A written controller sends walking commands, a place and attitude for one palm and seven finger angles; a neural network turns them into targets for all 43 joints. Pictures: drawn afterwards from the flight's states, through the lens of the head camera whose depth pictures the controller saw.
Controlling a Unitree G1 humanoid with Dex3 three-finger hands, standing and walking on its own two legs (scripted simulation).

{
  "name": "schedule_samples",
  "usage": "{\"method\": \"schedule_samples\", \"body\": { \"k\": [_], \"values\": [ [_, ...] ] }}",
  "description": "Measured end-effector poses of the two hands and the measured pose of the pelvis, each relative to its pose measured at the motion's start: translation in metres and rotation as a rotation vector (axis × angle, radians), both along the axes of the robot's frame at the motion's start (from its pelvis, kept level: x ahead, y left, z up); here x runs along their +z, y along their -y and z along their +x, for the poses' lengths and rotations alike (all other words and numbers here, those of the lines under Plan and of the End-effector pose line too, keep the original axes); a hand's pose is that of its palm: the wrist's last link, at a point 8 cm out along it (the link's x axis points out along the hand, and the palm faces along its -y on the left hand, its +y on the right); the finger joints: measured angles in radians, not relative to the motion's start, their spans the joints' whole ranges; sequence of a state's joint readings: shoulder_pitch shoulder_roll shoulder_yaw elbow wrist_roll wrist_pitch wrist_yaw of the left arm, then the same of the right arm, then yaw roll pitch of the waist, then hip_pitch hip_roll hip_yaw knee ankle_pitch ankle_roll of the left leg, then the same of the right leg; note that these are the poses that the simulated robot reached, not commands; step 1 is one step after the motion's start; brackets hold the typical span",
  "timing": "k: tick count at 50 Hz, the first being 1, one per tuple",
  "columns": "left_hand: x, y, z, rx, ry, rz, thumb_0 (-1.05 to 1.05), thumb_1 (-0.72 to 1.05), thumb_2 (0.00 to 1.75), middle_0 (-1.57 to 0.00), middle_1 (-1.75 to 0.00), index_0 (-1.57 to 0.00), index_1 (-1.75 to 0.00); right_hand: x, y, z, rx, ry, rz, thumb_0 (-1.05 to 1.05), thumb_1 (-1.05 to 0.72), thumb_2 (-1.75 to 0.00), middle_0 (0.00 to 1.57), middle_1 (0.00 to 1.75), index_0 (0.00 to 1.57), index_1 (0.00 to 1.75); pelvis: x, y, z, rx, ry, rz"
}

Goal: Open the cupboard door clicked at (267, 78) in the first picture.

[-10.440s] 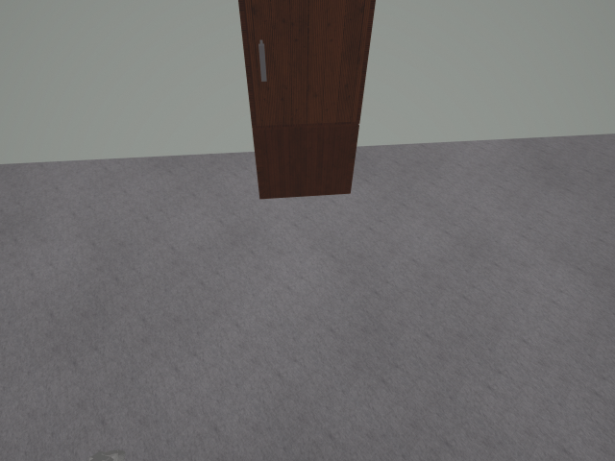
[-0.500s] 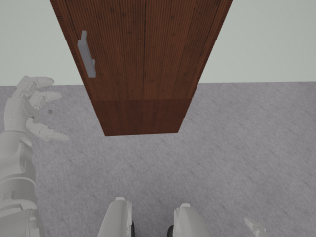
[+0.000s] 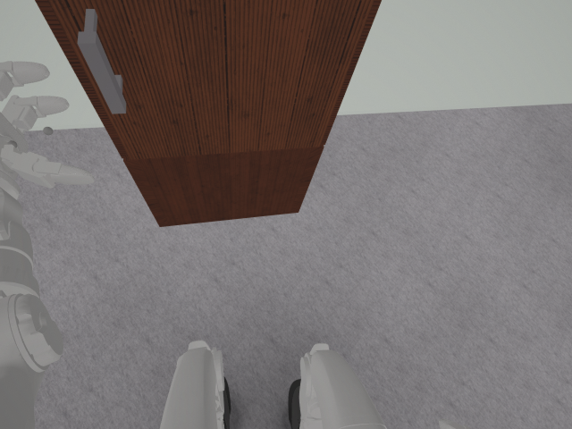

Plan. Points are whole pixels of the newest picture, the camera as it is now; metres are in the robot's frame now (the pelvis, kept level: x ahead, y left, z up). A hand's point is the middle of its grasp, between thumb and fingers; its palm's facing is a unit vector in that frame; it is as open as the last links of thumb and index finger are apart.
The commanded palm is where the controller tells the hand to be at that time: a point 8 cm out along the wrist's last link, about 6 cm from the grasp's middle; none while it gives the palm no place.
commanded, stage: move the hooked fingers beside the handle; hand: left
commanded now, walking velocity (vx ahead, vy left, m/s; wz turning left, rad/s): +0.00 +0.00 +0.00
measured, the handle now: (105, 65) +0.59 +0.23 +0.06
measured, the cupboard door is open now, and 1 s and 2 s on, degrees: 0 0 0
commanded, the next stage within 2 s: slide the fingers in behind the handle in 1.10 s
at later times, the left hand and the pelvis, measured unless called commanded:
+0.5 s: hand (65, 98) +0.54 +0.28 +0.05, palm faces +0.11 -0.99 -0.01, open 14.0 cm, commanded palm +0.52 +0.30 +0.05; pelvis +0.00 +0.01 -0.01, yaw -2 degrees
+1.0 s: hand (61, 105) +0.53 +0.28 +0.05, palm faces +0.13 -0.99 -0.01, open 14.0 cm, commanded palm +0.52 +0.30 +0.05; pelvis +0.00 +0.01 +0.00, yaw -1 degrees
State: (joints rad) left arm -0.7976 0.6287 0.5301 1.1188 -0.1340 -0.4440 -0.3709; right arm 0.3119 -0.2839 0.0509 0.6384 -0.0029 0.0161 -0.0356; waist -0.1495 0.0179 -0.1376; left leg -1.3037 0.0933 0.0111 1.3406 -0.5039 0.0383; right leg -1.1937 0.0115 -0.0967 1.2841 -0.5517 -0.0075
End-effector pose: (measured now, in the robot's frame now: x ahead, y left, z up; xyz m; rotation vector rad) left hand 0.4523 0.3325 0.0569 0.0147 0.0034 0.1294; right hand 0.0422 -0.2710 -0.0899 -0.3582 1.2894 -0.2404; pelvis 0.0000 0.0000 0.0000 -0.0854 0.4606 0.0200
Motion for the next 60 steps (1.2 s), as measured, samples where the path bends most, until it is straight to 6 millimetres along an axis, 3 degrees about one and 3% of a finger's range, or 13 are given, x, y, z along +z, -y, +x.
{"method": "schedule_samples", "body": {
  "k": [21,27,34,43,50,60],
  "values": [
    [-0.001,0.0,0.06,-0.017,0.005,0.005,-0.01,-0.5,0.3,-0.3,-1.2,-0.3,-1.2,-0.004,-0.007,-0.038,-0.047,-0.138,-0.021,0.01,-0.91,-0.9,0.21,0.3,0.21,0.3,-0.014,-0.006,-0.002,-0.006,-0.071,-0.028],
    [-0.011,0.003,0.059,-0.015,-0.029,-0.006,-0.01,-0.5,0.3,-0.3,-1.19,-0.3,-1.2,-0.003,-0.015,-0.043,-0.062,-0.166,0.004,0.01,-0.91,-0.9,0.21,0.3,0.21,0.3,-0.011,-0.008,0.0,-0.014,-0.073,-0.027],
    [-0.004,-0.002,0.053,0.007,-0.005,0.003,-0.01,-0.5,0.3,-0.3,-1.2,-0.3,-1.2,0.0,-0.02,-0.04,-0.064,-0.167,0.022,0.01,-0.9,-0.9,0.21,0.3,0.21,0.3,-0.005,-0.009,0.004,-0.01,-0.06,-0.027],
    [0.001,0.0,0.049,-0.011,-0.005,0.002,-0.01,-0.5,0.3,-0.3,-1.2,-0.3,-1.2,0.004,-0.014,-0.024,-0.045,-0.132,0.004,0.01,-0.9,-0.9,0.21,0.3,0.21,0.3,-0.002,-0.009,0.006,-0.002,-0.051,-0.027],
    [-0.009,0.001,0.047,0.0,-0.03,-0.007,-0.01,-0.5,0.3,-0.3,-1.2,-0.3,-1.2,0.004,-0.009,-0.015,-0.025,-0.101,-0.012,0.0,-0.9,-0.9,0.21,0.3,0.21,0.3,-0.004,-0.008,0.005,-0.002,-0.049,-0.026],
    [-0.007,0.0,0.048,-0.007,-0.011,-0.001,-0.01,-0.5,0.3,-0.3,-1.2,-0.3,-1.2,-0.002,-0.009,-0.019,-0.029,-0.123,-0.005,0.0,-0.91,-0.9,0.21,0.3,0.21,0.3,-0.008,-0.006,0.002,0.0,-0.054,-0.028]
  ]
}}
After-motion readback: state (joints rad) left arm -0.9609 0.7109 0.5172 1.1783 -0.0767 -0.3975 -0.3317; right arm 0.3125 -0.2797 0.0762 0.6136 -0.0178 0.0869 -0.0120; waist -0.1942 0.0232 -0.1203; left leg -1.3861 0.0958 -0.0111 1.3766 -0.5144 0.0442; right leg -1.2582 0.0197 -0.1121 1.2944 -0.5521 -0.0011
